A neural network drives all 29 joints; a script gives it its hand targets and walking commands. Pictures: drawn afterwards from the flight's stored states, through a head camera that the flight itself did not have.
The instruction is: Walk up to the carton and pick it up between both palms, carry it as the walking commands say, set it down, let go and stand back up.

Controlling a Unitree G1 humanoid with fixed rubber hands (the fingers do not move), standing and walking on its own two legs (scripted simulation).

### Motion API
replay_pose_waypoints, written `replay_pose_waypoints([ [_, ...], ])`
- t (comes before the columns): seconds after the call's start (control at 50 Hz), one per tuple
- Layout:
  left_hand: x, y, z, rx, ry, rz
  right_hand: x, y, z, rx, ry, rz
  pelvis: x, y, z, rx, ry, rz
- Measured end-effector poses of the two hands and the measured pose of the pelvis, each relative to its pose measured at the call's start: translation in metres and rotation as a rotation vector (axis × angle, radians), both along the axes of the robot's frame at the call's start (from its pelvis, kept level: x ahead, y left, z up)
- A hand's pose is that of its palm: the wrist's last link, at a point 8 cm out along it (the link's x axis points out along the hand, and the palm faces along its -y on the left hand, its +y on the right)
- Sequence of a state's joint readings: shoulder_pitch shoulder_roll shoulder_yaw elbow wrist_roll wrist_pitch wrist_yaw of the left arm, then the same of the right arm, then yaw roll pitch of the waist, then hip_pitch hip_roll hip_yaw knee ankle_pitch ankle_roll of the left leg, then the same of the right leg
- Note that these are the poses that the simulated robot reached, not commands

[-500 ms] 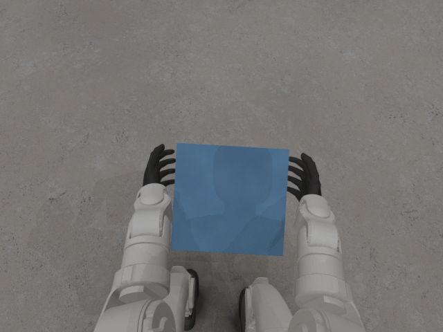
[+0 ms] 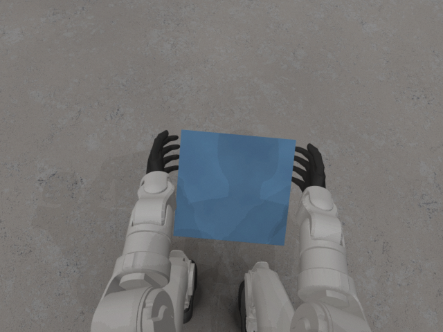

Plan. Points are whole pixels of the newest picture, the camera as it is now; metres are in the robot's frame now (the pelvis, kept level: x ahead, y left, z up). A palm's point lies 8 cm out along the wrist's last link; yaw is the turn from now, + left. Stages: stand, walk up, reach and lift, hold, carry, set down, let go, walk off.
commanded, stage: set down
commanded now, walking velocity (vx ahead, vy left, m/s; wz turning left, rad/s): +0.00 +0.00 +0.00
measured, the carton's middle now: (231, 178) +0.42 -0.01 -0.18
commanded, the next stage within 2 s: none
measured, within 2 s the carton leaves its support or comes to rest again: neither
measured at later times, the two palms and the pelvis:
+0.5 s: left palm (165, 176) +0.41 +0.13 -0.15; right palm (296, 184) +0.40 -0.15 -0.15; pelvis -0.02 +0.00 -0.08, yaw -1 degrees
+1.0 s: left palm (174, 179) +0.43 +0.13 -0.24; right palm (288, 184) +0.43 -0.16 -0.23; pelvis -0.04 +0.00 -0.15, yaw -1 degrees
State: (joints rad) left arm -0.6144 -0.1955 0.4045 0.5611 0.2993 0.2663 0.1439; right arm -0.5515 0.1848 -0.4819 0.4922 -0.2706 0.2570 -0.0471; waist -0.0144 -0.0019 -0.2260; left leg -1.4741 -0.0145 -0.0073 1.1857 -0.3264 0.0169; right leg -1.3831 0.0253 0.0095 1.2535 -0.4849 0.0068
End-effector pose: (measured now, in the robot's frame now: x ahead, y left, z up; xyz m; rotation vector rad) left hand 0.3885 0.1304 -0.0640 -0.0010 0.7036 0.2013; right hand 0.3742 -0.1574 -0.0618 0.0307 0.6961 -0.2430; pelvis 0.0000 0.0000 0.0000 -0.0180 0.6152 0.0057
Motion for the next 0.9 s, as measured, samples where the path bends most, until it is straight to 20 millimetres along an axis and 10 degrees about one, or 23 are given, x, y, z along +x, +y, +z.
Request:
replay_pose_waypoints([
  [0.9,0.034,-0.004,-0.161,-0.002,-0.001,0.025,0.047,-0.003,-0.153,-0.028,-0.007,0.035,-0.036,0.001,-0.140,-0.021,0.125,-0.004],
])
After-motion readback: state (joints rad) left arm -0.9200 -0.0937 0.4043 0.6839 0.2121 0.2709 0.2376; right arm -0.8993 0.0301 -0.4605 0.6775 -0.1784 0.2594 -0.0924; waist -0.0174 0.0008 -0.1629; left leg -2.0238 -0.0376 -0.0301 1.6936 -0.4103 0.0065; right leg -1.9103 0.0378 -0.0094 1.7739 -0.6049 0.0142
